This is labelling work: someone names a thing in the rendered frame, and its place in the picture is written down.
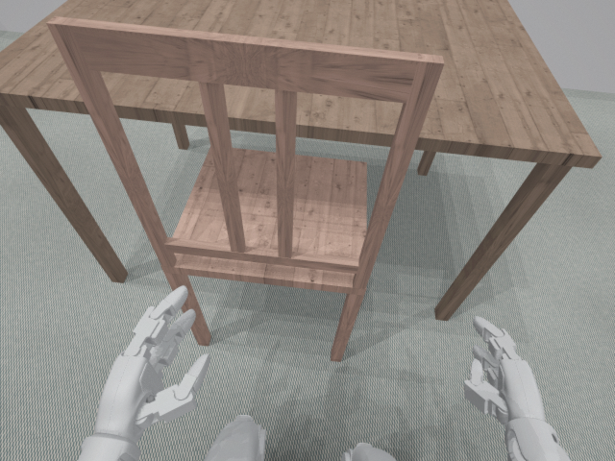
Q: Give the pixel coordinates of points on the left robot forearm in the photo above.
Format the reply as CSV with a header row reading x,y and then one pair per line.
x,y
107,447

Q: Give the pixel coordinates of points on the chair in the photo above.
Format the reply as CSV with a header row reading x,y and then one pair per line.
x,y
256,216

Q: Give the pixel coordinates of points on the table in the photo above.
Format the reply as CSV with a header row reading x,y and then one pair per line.
x,y
495,98

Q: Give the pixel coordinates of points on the robot left hand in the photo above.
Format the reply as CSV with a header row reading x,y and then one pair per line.
x,y
137,373

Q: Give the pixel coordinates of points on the robot left thigh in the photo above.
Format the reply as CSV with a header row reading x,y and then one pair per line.
x,y
238,441

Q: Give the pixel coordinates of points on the right robot forearm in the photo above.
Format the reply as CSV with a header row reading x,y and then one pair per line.
x,y
529,439

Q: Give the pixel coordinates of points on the robot right hand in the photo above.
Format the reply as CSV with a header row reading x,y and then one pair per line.
x,y
513,392

